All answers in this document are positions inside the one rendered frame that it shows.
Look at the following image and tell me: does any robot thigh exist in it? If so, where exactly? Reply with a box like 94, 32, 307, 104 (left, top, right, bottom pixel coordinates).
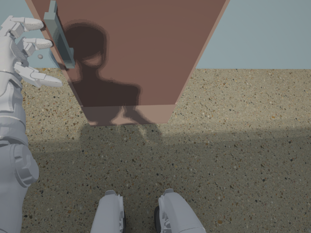
158, 192, 206, 233
90, 194, 124, 233

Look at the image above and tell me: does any cupboard door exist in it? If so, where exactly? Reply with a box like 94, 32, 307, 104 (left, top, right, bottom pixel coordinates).
31, 0, 226, 107

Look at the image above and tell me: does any robot left hand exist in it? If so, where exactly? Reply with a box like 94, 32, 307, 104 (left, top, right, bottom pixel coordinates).
0, 16, 63, 88

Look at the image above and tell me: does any right robot thigh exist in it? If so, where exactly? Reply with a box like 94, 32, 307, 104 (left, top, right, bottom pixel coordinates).
158, 192, 206, 233

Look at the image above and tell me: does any robot left forearm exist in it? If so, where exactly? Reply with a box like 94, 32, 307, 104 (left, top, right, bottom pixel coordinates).
0, 71, 28, 147

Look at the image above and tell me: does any handle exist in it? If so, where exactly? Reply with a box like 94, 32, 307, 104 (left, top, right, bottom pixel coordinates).
44, 0, 75, 68

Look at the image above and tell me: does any left robot upper arm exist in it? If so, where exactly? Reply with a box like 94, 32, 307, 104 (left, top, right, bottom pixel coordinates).
0, 144, 39, 233

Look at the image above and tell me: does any left robot thigh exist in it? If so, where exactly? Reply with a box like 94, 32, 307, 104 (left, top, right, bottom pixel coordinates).
90, 194, 124, 233

